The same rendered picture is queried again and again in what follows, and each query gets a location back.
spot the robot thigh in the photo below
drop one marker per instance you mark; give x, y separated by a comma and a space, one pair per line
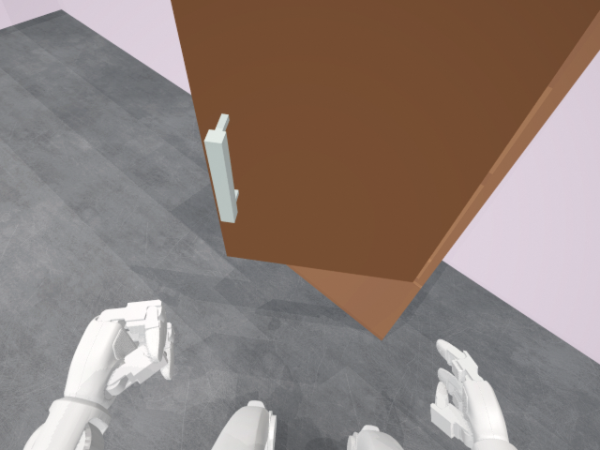
250, 428
372, 440

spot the left robot hand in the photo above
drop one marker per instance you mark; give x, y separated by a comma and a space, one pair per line
94, 373

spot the robot left forearm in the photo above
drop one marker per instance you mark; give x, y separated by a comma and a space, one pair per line
72, 424

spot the handle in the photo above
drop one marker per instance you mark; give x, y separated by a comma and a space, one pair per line
217, 150

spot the right robot thigh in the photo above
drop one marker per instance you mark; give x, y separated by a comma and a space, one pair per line
372, 440

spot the left robot thigh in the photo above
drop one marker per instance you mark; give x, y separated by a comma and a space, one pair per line
250, 428

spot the right robot hand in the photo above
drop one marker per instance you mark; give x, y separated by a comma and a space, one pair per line
473, 397

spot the cupboard door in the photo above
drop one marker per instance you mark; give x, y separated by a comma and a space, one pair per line
360, 129

